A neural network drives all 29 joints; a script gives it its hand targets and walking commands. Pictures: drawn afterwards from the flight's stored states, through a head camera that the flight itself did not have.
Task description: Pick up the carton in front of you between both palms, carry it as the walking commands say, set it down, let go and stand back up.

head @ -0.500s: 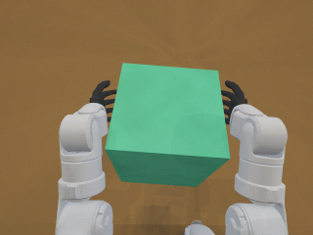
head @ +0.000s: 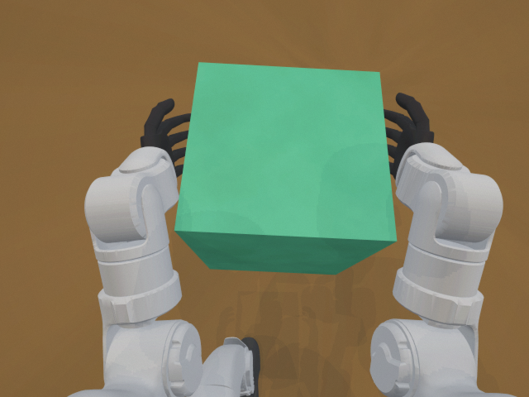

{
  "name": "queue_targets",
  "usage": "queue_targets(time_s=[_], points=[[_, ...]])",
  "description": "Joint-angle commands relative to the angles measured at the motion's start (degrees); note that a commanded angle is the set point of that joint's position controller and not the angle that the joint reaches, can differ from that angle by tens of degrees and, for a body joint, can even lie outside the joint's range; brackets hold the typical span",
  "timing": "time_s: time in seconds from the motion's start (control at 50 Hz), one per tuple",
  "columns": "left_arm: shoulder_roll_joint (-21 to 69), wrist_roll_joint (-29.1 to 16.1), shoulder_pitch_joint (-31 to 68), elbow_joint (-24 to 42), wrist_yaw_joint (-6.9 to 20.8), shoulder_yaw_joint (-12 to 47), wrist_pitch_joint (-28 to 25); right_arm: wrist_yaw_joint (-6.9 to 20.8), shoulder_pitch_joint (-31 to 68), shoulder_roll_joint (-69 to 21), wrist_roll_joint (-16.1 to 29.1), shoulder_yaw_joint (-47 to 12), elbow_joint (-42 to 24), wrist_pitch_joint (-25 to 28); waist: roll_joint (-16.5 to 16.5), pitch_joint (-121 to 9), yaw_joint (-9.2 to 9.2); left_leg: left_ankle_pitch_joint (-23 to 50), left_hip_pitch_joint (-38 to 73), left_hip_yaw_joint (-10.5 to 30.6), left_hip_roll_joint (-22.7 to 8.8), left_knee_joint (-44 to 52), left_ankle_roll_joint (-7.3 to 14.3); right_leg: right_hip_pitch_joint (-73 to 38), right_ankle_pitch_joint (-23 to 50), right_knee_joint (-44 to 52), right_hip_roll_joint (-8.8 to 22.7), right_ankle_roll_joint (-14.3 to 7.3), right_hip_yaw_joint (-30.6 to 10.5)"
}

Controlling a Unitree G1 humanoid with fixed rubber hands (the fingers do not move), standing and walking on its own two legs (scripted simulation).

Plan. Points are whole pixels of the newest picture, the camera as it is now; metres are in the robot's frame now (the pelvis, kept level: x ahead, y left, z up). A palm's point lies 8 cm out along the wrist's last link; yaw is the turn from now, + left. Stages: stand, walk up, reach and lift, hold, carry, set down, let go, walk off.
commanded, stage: carry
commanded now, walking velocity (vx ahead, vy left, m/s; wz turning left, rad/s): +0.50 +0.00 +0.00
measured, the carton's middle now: (279, 188) +0.39 +0.02 +0.07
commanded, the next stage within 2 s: none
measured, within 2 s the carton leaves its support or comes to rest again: neither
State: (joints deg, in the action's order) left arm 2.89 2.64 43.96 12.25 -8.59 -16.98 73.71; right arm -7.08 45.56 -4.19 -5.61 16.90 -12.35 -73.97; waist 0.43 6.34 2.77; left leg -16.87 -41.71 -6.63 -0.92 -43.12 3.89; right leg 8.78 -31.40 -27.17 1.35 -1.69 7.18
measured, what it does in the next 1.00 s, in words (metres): climbs: left foot 0.04 m higher, then right foot 0.04 m higher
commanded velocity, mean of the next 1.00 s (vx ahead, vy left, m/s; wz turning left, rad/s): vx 0.44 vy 0.00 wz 0.00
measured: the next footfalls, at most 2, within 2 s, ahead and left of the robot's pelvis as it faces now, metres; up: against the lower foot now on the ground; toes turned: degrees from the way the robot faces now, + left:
left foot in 0.02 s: +0.21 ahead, +0.10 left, +0.04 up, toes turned +6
right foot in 0.42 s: +0.47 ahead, -0.10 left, +0.07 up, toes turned -6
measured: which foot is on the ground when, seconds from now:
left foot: up 0.00-0.00, down 0.02-0.44, up 0.46-0.80, down 0.82-1.00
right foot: down 0.00-0.04, up 0.06-0.40, down 0.42-0.86, up 0.88-1.00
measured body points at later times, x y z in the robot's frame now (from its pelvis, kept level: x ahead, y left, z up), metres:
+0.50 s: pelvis +0.34 -0.02 +0.05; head +0.38 -0.02 +0.50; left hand +0.73 +0.15 +0.20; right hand +0.75 -0.16 +0.21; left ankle +0.20 +0.09 -0.59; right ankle +0.43 -0.09 -0.66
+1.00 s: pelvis +0.64 +0.02 +0.10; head +0.70 +0.02 +0.55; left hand +1.05 +0.14 +0.23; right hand +1.02 -0.16 +0.23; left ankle +0.68 +0.10 -0.63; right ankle +0.59 -0.09 -0.52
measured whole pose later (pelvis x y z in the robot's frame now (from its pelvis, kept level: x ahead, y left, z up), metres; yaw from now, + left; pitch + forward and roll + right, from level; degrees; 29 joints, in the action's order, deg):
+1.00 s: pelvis +0.64 +0.02 +0.10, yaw -1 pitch +5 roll +0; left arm -0.4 4.5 47.5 -3.6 -7.8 -17.2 76.8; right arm -8.7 46.0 -0.6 -2.8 13.8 3.6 -74.8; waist 0.1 2.4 -5.7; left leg -20.9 -24.3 -7.9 0.4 -32.6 3.5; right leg 35.1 -25.7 -74.9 0.0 -2.3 0.9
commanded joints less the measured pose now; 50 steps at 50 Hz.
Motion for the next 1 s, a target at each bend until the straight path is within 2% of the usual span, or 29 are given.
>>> queue_targets(time_s=[0.0, 0.02, 0.04, 0.06, 0.08, 0.12, 0.16, 0.24, 0.28, 0.34, 0.38, 0.4, 0.42, 0.44, 0.48, 0.5, 0.54, 0.6, 0.68, 0.74, 0.76, 0.78, 0.8, 0.82, 0.84, 0.86, 0.9, 0.94, 0.98], points=[[50.8, -25.0, 41.9, 1.0, 15.0, 44.0, 1.2, 9.7, 33.7, -48.1, 20.1, -41.1, 4.5, -0.3, 5.3, -43.4, -8.66, 6.8, 41.6, -5.8, 4.3, 11.4, 2.2, -6.4, 59.6, -20.6, 7.9, -3.2, 0.1], [51.2, -24.4, 41.9, 0.1, 15.4, 43.5, 1.6, 10.3, 33.1, -48.0, 20.7, -41.0, 5.4, -0.2, -8.0, -50.9, -9.25, 0.0, 58.8, 23.4, -12.8, 13.5, 9.7, 10.9, 34.7, -34.8, 3.5, 0.1, -2.5], [51.2, -24.1, 41.8, -1.6, 15.7, 42.9, 2.0, 11.0, 33.1, -49.8, 21.7, -41.7, 7.6, 0.0, -21.2, -51.3, -10.40, 14.6, 67.5, 46.3, -19.3, 20.4, 17.4, 26.4, 1.8, -50.9, -7.8, 1.3, -5.7], [52.2, -23.2, 42.3, -3.1, 15.5, 42.2, 1.7, 11.8, 34.2, -51.8, 23.4, -42.4, 6.4, -0.3, -16.4, -47.7, -9.56, 25.2, 69.1, 41.2, -19.5, 16.8, 17.3, 34.3, 0.9, -59.8, -5.0, -0.2, -11.3], [52.5, -22.1, 41.9, -3.6, 15.3, 40.9, 1.3, 12.6, 35.8, -54.9, 25.6, -43.6, 5.7, -0.2, -8.9, -43.4, -10.40, 33.5, 66.6, 34.1, -17.8, 13.6, 15.6, 39.3, 2.1, -61.0, -3.1, -0.9, -10.6], [53.1, -19.6, 41.5, -4.2, 14.5, 38.9, 0.7, 13.7, 41.5, -58.6, 29.3, -45.2, 2.4, 0.3, -3.3, -38.2, -9.47, 34.3, 62.0, 26.8, -15.2, 14.2, 10.4, 42.0, 4.8, -53.7, -0.6, -1.4, -9.6], [52.6, -17.2, 39.4, -4.5, 13.3, 37.7, -0.2, 14.2, 44.7, -60.7, 32.2, -46.0, 0.2, 0.8, -3.8, -38.7, -8.32, 29.8, 60.4, 24.0, -14.6, 16.1, 8.6, 39.6, 7.4, -48.0, -0.2, -1.7, -8.3], [49.2, -13.8, 38.1, -5.0, 11.4, 36.7, -0.9, 14.7, 46.6, -58.7, 34.2, -45.5, -0.3, 0.7, -5.6, -35.9, -7.67, 26.8, 56.9, 18.3, -14.2, 19.3, 9.8, 39.8, 7.9, -36.3, 0.2, -0.8, -5.2], [47.5, -13.4, 38.4, -6.0, 11.0, 36.8, -0.5, 14.8, 45.6, -56.8, 33.8, -44.6, 2.6, 0.2, -7.3, -32.8, -6.96, 25.4, 49.9, 13.3, -12.1, 21.6, 8.5, 33.3, 11.7, -24.4, -0.2, -0.8, -3.0], [46.4, -14.3, 38.8, -9.1, 11.3, 36.8, 0.8, 14.8, 43.1, -54.5, 31.9, -42.3, 8.7, -0.8, -10.6, -30.8, -5.22, 32.7, 42.7, 6.8, -11.0, 20.1, 5.8, 19.9, 14.3, -13.4, -4.1, -2.1, 4.3], [47.3, -15.9, 39.4, -12.7, 12.0, 36.5, 1.4, 14.7, 41.3, -53.3, 30.2, -40.3, 12.6, -1.6, -7.6, -35.3, -0.46, 43.9, 37.1, 0.2, -9.1, 5.3, 2.0, 0.2, 17.4, -6.7, -7.6, -4.0, 7.9], [48.2, -17.2, 38.7, -14.1, 12.6, 36.2, 1.5, 14.6, 42.0, -52.7, 29.3, -39.3, 13.8, -1.8, -3.3, -40.1, 2.51, 30.8, 28.0, 0.0, -7.2, -6.0, 0.0, -14.6, 12.9, -6.3, -1.9, -4.7, -1.1], [48.4, -18.1, 39.8, -15.1, 13.1, 36.0, 1.5, 14.5, 41.3, -53.5, 28.0, -37.8, 14.4, -2.2, 12.9, -45.2, 1.43, 4.6, 11.0, 2.1, 0.5, -23.2, -2.8, -25.6, 3.2, 2.2, 17.0, -13.1, -36.5], [51.7, -19.8, 40.7, -15.4, 13.6, 36.4, 1.5, 14.5, 43.0, -52.5, 26.9, -36.2, 15.2, -2.5, 15.7, -40.9, 3.06, -12.4, 0.8, 6.6, 5.5, -33.6, -2.6, -25.4, 11.2, 9.4, 17.7, -16.8, -49.2], [56.8, -24.9, 48.1, -11.5, 15.1, 38.4, 1.7, 13.7, 42.8, -54.5, 25.3, -34.6, 16.3, -2.1, 2.5, -36.0, 1.82, -9.3, -5.2, 9.7, 0.8, -42.7, -0.4, -20.7, 30.4, 1.7, 16.4, -15.4, -35.7], [59.3, -27.3, 51.9, -9.2, 15.6, 39.5, 1.5, 13.1, 42.7, -54.7, 24.3, -33.4, 15.8, -2.0, -0.1, -35.1, 1.23, -7.2, -5.4, 9.4, -0.7, -40.4, -0.2, -18.1, 33.2, 1.1, 15.1, -13.2, -30.3], [61.8, -30.6, 56.8, -5.5, 16.0, 40.2, 1.2, 11.7, 43.0, -54.4, 22.7, -31.8, 14.0, -1.8, 1.8, -35.4, 0.33, -4.8, -3.8, 8.7, -1.9, -35.5, 0.0, -15.7, 28.2, 3.1, 13.5, -10.8, -25.1], [61.3, -31.8, 57.6, -3.3, 15.8, 39.4, 1.5, 9.8, 42.4, -52.4, 20.7, -31.4, 12.1, -1.7, 3.3, -35.2, 0.69, -4.9, -6.5, 6.3, -2.1, -30.3, -0.6, -16.5, 28.1, 4.9, 13.9, -11.8, -21.9], [59.3, -29.6, 52.3, -7.9, 15.8, 37.8, 2.3, 9.1, 39.4, -51.1, 18.7, -32.3, 14.4, -2.4, 5.1, -32.7, 1.39, -3.3, -4.5, 3.4, -2.6, -12.3, -2.0, -16.0, 31.5, 6.2, 12.2, -11.7, -14.6], [58.4, -27.2, 48.6, -12.7, 16.2, 36.8, 2.3, 9.9, 38.5, -52.6, 19.3, -33.6, 17.8, -2.4, 8.1, -30.4, 1.63, -0.9, 5.0, -3.2, 1.3, 0.9, -1.3, -12.6, 38.8, 5.5, 10.3, -9.3, -8.5], [58.3, -26.7, 48.0, -13.6, 16.3, 36.5, 2.2, 10.3, 39.0, -53.3, 20.0, -34.1, 18.3, -2.3, 9.2, -30.7, 0.74, -1.5, 10.0, -5.6, 3.5, 3.9, -0.7, -11.6, 45.6, 2.7, 10.2, -8.3, -6.7], [58.3, -26.4, 47.8, -14.2, 16.3, 36.4, 2.1, 10.7, 39.4, -54.2, 20.7, -34.3, 19.0, -2.1, 9.1, -32.7, -1.97, 0.8, 19.4, -8.3, 6.2, 8.2, 0.1, -9.1, 53.8, -4.1, 9.4, -6.6, -3.2], [58.5, -25.9, 47.6, -14.7, 16.3, 36.3, 2.0, 11.0, 38.7, -54.5, 21.4, -34.2, 20.2, -1.8, 6.5, -37.5, -5.69, 3.5, 35.1, -7.7, 6.0, 10.9, 1.5, -3.5, 55.8, -13.1, 8.1, -3.9, -0.1], [58.2, -25.0, 48.0, -14.7, 16.3, 35.9, 1.9, 11.4, 38.4, -54.9, 22.2, -34.1, 20.3, -1.4, -0.2, -43.4, -8.78, -6.6, 52.3, 9.9, -4.4, 13.3, 5.5, 10.3, 39.4, -25.8, 6.2, -0.9, -0.4], [58.7, -24.5, 48.6, -14.0, 16.4, 35.3, 1.9, 11.6, 40.0, -55.0, 22.8, -34.4, 19.6, -0.6, -17.7, -46.1, -9.48, -6.0, 62.5, 40.6, -18.0, 19.9, 14.1, 27.1, 11.7, -40.7, -3.1, 1.5, -2.9], [58.4, -24.1, 50.7, -13.4, 16.1, 35.9, 1.6, 12.1, 41.1, -57.1, 24.4, -35.6, 17.9, -0.5, -16.5, -42.5, -8.73, 4.7, 62.7, 46.4, -19.3, 22.8, 15.9, 35.6, 1.6, -52.4, -5.1, 0.7, -8.3], [57.5, -22.5, 49.3, -12.3, 14.8, 34.2, 1.2, 12.7, 47.4, -60.5, 29.0, -38.5, 11.5, -0.2, -3.6, -37.7, -8.88, 25.2, 57.3, 32.6, -17.4, 15.8, 13.6, 40.8, 4.1, -57.6, -1.0, -0.9, -9.3], [56.0, -20.3, 46.5, -11.0, 13.2, 32.7, 1.0, 12.9, 51.7, -62.3, 32.4, -40.5, 6.7, 0.1, -2.9, -37.5, -6.93, 27.8, 53.9, 24.6, -15.1, 16.4, 9.4, 38.9, 6.4, -50.6, 0.7, -1.0, -9.2], [54.3, -18.6, 44.7, -9.1, 12.0, 32.6, 0.7, 12.9, 52.3, -62.3, 34.0, -40.8, 3.8, 0.2, -5.2, -38.3, -6.30, 29.7, 53.6, 20.7, -14.5, 16.7, 8.4, 36.6, 5.5, -43.6, 0.3, -0.7, -7.2]])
